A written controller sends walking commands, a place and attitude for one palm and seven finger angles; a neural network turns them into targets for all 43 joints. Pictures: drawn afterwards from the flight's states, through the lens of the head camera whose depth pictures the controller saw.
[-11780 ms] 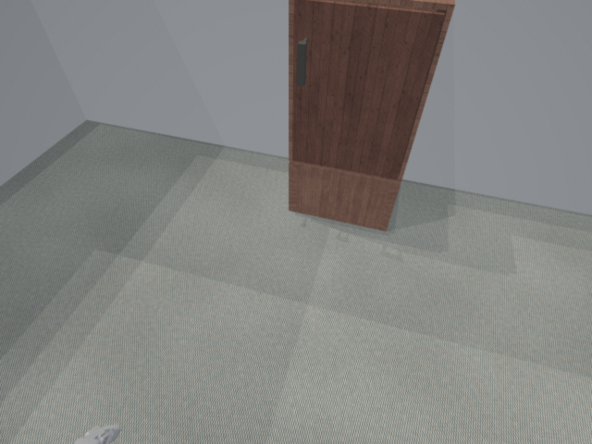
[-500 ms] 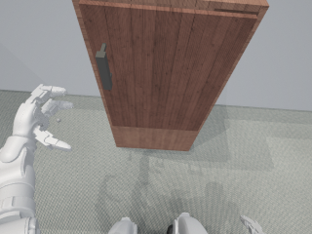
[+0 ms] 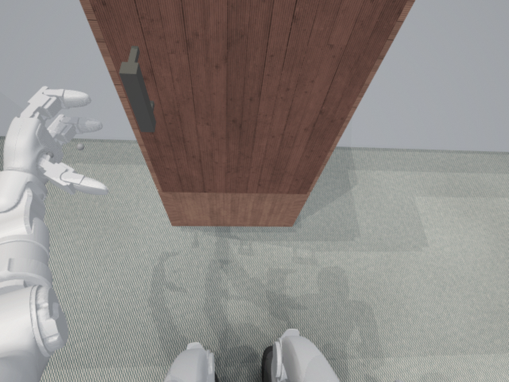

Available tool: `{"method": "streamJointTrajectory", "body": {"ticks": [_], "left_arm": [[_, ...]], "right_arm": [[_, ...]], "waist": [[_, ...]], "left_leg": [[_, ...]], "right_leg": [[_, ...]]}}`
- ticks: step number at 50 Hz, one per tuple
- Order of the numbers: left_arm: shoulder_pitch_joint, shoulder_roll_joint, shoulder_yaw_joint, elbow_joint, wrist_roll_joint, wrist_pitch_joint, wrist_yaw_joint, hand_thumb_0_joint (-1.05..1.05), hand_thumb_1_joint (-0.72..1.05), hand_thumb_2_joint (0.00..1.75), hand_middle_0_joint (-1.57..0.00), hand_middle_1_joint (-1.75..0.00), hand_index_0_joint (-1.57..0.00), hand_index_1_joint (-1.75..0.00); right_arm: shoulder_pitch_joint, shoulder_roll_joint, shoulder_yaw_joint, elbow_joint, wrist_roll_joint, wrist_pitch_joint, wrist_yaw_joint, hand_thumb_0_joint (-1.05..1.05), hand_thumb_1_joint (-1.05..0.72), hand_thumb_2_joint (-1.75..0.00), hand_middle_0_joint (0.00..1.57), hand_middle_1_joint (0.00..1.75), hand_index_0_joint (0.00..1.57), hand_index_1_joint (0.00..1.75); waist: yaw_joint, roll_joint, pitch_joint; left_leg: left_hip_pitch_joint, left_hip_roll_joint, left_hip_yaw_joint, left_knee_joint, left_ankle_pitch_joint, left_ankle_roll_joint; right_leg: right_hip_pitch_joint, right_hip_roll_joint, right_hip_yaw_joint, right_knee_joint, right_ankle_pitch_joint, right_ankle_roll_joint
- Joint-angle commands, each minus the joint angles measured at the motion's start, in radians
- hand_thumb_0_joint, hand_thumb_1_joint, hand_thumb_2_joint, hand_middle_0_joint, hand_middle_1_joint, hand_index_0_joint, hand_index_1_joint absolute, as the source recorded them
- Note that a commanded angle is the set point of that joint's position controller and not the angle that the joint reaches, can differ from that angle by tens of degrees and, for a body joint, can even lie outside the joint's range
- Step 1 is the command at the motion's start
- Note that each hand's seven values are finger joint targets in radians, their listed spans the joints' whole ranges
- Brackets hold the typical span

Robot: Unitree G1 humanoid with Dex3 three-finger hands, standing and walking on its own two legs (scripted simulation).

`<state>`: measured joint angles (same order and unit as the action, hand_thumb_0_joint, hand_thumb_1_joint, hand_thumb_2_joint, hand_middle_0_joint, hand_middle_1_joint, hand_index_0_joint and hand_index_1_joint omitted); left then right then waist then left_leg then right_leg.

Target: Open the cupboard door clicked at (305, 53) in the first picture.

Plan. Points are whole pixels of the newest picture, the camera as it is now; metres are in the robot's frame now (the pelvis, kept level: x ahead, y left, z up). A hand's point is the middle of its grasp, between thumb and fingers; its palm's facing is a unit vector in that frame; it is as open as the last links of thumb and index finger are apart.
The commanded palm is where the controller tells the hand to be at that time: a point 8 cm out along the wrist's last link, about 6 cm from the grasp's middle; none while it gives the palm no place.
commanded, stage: move the hooked fingers beside the handle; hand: left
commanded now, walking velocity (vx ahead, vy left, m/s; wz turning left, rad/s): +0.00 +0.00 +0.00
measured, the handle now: (141, 91) +0.57 +0.18 +0.05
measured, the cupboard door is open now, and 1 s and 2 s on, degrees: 0 0 0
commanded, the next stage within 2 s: slide the fingers in behind the handle in 1.16 s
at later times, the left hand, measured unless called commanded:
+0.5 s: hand (100, 114) +0.52 +0.23 +0.05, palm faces -0.05 -1.00 -0.03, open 13.9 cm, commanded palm +0.49 +0.27 +0.05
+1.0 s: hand (94, 126) +0.50 +0.24 +0.05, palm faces -0.04 -1.00 +0.00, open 13.9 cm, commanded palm +0.48 +0.28 +0.05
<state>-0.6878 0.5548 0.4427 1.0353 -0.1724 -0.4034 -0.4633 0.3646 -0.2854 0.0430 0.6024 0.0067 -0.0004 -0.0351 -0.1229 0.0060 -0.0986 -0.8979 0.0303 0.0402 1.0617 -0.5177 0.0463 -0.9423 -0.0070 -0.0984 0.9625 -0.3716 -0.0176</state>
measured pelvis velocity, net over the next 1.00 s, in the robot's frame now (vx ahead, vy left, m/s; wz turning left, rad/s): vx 0.01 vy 0.01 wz -0.01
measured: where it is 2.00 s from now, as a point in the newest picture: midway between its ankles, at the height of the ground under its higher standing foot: outside the picture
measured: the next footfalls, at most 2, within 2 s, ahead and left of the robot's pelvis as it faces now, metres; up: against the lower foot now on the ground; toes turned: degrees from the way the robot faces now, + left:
none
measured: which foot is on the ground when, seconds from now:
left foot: down 0.00-1.00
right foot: down 0.00-1.00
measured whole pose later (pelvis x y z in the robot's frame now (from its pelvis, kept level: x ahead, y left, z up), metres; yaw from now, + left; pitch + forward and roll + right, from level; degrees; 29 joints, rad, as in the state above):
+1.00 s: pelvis +0.01 +0.01 +0.00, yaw -1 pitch +23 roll -4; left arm -0.82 0.60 0.45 1.16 -0.13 -0.40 -0.43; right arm 0.37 -0.28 0.05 0.58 -0.01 0.10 -0.01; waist -0.16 0.01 -0.11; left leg -0.96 0.04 0.03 1.09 -0.54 0.05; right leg -0.99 0.01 -0.10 0.96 -0.38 -0.01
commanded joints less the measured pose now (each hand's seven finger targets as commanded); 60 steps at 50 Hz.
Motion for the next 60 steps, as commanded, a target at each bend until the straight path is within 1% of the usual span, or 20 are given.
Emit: {"method": "streamJointTrajectory", "body": {"ticks": [1,5,8,12,14,15,18,19,20,23,26,28,31,42,45,47,49,51,57,60], "left_arm": [[-0.419,0.260,0.035,-0.190,-0.037,-0.079,0.007,0.00,-0.50,0.30,-0.30,-1.20,-0.30,-1.20],[-0.462,0.318,0.046,-0.025,-0.001,-0.020,0.023,0.00,-0.50,0.30,-0.30,-1.20,-0.30,-1.20],[-0.526,0.380,0.066,-0.061,0.029,-0.033,0.036,0.00,-0.50,0.30,-0.30,-1.20,-0.30,-1.20],[-0.616,0.431,0.099,-0.115,0.025,-0.083,0.038,0.00,-0.50,0.30,-0.30,-1.20,-0.30,-1.20],[-0.607,0.428,0.101,-0.086,0.023,-0.084,0.032,0.00,-0.50,0.30,-0.30,-1.20,-0.30,-1.20],[-0.594,0.413,0.089,-0.043,0.024,-0.069,0.028,0.00,-0.50,0.30,-0.30,-1.20,-0.30,-1.20],[-0.629,0.389,0.050,0.006,0.041,-0.026,0.018,0.00,-0.50,0.30,-0.30,-1.20,-0.30,-1.20],[-0.571,0.409,0.071,0.032,0.046,-0.010,0.019,0.00,-0.50,0.30,-0.30,-1.20,-0.30,-1.20],[-0.562,0.386,0.049,0.019,0.047,-0.003,0.017,0.00,-0.50,0.30,-0.30,-1.20,-0.30,-1.20],[-0.502,0.408,0.089,-0.054,0.037,-0.017,0.020,0.00,-0.50,0.30,-0.30,-1.20,-0.30,-1.20],[-0.524,0.403,0.102,-0.104,0.021,-0.042,0.034,0.00,-0.50,0.30,-0.30,-1.20,-0.30,-1.20],[-0.524,0.440,0.138,-0.116,0.023,-0.053,0.045,0.00,-0.50,0.30,-0.30,-1.20,-0.30,-1.20],[-0.545,0.461,0.142,-0.157,0.033,-0.068,0.055,0.00,-0.50,0.30,-0.30,-1.20,-0.30,-1.20],[-0.497,0.280,0.016,-0.077,0.004,-0.042,0.009,0.00,-0.50,0.30,-0.30,-1.20,-0.30,-1.20],[-0.529,0.281,0.022,-0.079,0.004,-0.055,0.027,0.00,-0.50,0.30,-0.30,-1.20,-0.30,-1.20],[-0.543,0.313,0.043,-0.111,0.013,-0.073,0.040,0.00,-0.50,0.30,-0.30,-1.20,-0.30,-1.20],[-0.557,0.347,0.065,-0.096,0.021,-0.080,0.052,0.00,-0.50,0.30,-0.30,-1.20,-0.30,-1.20],[-0.579,0.387,0.080,-0.118,0.031,-0.089,0.060,0.00,-0.50,0.30,-0.30,-1.20,-0.30,-1.20],[-0.591,0.393,0.074,-0.097,0.039,-0.077,0.053,0.00,-0.50,0.30,-0.30,-1.20,-0.30,-1.20],[-0.576,0.329,0.038,-0.110,0.022,-0.067,0.040,0.00,-0.50,0.30,-0.30,-1.20,-0.30,-1.20]], "right_arm": [[0.141,-0.180,-0.073,-0.055,0.003,-0.010,-0.011,0.00,-0.90,-0.90,0.20,0.30,0.20,0.30],[0.147,-0.194,-0.060,-0.053,0.007,0.010,-0.016,0.00,-0.90,-0.90,0.20,0.30,0.20,0.30],[0.164,-0.193,-0.057,-0.062,0.000,0.017,-0.018,0.00,-0.90,-0.90,0.20,0.30,0.20,0.30],[0.186,-0.197,-0.056,-0.054,-0.012,0.022,-0.011,0.00,-0.90,-0.90,0.20,0.30,0.20,0.30],[0.188,-0.198,-0.056,-0.052,-0.012,0.028,-0.008,0.00,-0.90,-0.90,0.20,0.30,0.20,0.30],[0.190,-0.198,-0.053,-0.049,-0.011,0.032,-0.007,0.00,-0.90,-0.90,0.20,0.30,0.20,0.30],[0.209,-0.202,-0.052,-0.038,-0.010,0.047,-0.006,0.00,-0.90,-0.90,0.20,0.30,0.20,0.30],[0.217,-0.206,-0.052,-0.047,-0.011,0.053,-0.005,0.00,-0.90,-0.90,0.20,0.30,0.20,0.30],[0.215,-0.203,-0.051,-0.052,-0.012,0.056,-0.002,0.00,-0.90,-0.90,0.20,0.30,0.20,0.30],[0.225,-0.201,-0.057,-0.074,-0.015,0.069,0.006,0.00,-0.90,-0.90,0.20,0.30,0.20,0.30],[0.223,-0.195,-0.062,-0.078,-0.015,0.076,0.008,0.00,-0.90,-0.90,0.20,0.30,0.20,0.30],[0.222,-0.196,-0.067,-0.078,-0.015,0.076,0.010,0.00,-0.90,-0.90,0.20,0.30,0.20,0.30],[0.220,-0.194,-0.064,-0.076,-0.016,0.078,0.008,0.00,-0.90,-0.90,0.20,0.30,0.20,0.30],[0.204,-0.188,-0.064,-0.056,-0.011,0.091,0.009,0.00,-0.90,-0.90,0.20,0.30,0.20,0.30],[0.198,-0.189,-0.068,-0.055,-0.013,0.088,0.009,0.00,-0.90,-0.90,0.20,0.30,0.20,0.30],[0.195,-0.189,-0.068,-0.056,-0.015,0.088,0.009,0.00,-0.90,-0.90,0.20,0.30,0.20,0.30],[0.189,-0.190,-0.065,-0.055,-0.016,0.084,0.007,0.00,-0.90,-0.90,0.20,0.30,0.20,0.30],[0.185,-0.191,-0.061,-0.061,-0.015,0.081,0.004,0.00,-0.90,-0.90,0.20,0.30,0.20,0.30],[0.182,-0.196,-0.056,-0.059,-0.015,0.082,0.002,0.00,-0.90,-0.90,0.20,0.30,0.20,0.30],[0.186,-0.192,-0.059,-0.055,-0.015,0.080,0.006,0.00,-0.90,-0.90,0.20,0.30,0.20,0.30]], "waist": [[-0.014,0.132,-0.476],[-0.040,0.067,-0.337],[-0.038,0.125,-0.415],[-0.052,0.174,-0.545],[-0.049,0.194,-0.551],[-0.061,0.164,-0.523],[-0.085,0.178,-0.475],[-0.066,0.171,-0.469],[-0.069,0.176,-0.474],[-0.037,0.184,-0.550],[-0.047,0.155,-0.542],[-0.039,0.152,-0.551],[-0.034,0.208,-0.548],[-0.065,0.168,-0.441],[-0.068,0.151,-0.435],[-0.057,0.198,-0.487],[-0.059,0.163,-0.468],[-0.055,0.186,-0.474],[-0.057,0.220,-0.510],[-0.066,0.214,-0.534]], "left_leg": [[0.295,0.002,-0.108,-0.132,0.526,-0.037],[0.110,-0.010,-0.090,-0.144,0.318,-0.016],[0.141,-0.012,-0.089,-0.126,0.367,-0.015],[0.200,-0.003,-0.100,-0.087,0.453,-0.021],[0.212,-0.001,-0.104,-0.084,0.473,-0.025],[0.190,0.000,-0.101,-0.082,0.461,-0.020],[0.190,0.004,-0.108,-0.081,0.468,-0.019],[0.177,0.003,-0.106,-0.085,0.473,-0.019],[0.176,0.003,-0.103,-0.086,0.477,-0.018],[0.233,0.008,-0.105,-0.087,0.571,-0.025],[0.218,0.009,-0.100,-0.084,0.561,-0.019],[0.203,0.005,-0.093,-0.091,0.528,-0.017],[0.231,0.005,-0.094,-0.098,0.548,-0.021],[0.295,0.016,-0.111,-0.108,0.588,-0.032],[0.268,0.010,-0.114,-0.104,0.534,-0.031],[0.304,0.010,-0.115,-0.096,0.572,-0.039],[0.259,0.008,-0.114,-0.090,0.534,-0.036],[0.240,0.004,-0.113,-0.089,0.518,-0.034],[0.282,0.011,-0.127,-0.086,0.542,-0.044],[0.320,0.016,-0.134,-0.083,0.589,-0.047]], "right_leg": [[0.243,0.035,0.061,-0.062,0.256,-0.007],[0.241,0.030,0.072,-0.080,0.171,0.000],[0.250,0.031,0.079,-0.061,0.208,-0.003],[0.252,0.037,0.084,-0.034,0.265,-0.003],[0.244,0.038,0.079,-0.032,0.272,-0.005],[0.237,0.039,0.078,-0.036,0.269,-0.002],[0.189,0.042,0.070,-0.040,0.265,0.000],[0.195,0.042,0.068,-0.040,0.264,-0.002],[0.199,0.040,0.069,-0.041,0.273,0.000],[0.234,0.044,0.066,-0.034,0.328,-0.003],[0.250,0.049,0.068,-0.034,0.347,-0.005],[0.284,0.050,0.075,-0.044,0.344,-0.002],[0.283,0.050,0.074,-0.039,0.346,-0.007],[0.176,0.052,0.049,-0.064,0.294,-0.003],[0.166,0.049,0.052,-0.061,0.266,-0.003],[0.161,0.049,0.053,-0.047,0.272,-0.006],[0.178,0.047,0.055,-0.041,0.269,-0.006],[0.197,0.046,0.058,-0.031,0.272,-0.010],[0.162,0.048,0.051,-0.029,0.247,-0.007],[0.150,0.049,0.045,-0.036,0.261,-0.004]]}}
